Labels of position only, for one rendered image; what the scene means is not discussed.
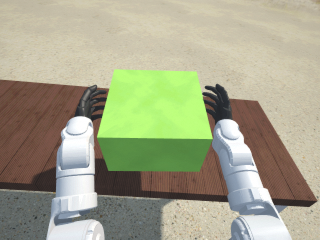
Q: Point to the robot right forearm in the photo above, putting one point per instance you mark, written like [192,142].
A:
[246,192]

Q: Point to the robot left hand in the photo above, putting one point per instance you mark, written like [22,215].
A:
[85,109]

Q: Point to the robot right upper arm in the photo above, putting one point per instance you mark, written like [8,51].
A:
[258,227]

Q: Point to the robot left forearm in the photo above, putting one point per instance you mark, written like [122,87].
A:
[75,170]

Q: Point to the robot right hand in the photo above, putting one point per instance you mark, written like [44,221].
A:
[222,108]

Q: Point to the carton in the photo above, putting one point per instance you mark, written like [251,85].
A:
[154,121]

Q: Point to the table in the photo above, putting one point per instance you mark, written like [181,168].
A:
[33,115]

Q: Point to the robot left upper arm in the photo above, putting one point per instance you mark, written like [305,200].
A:
[78,230]

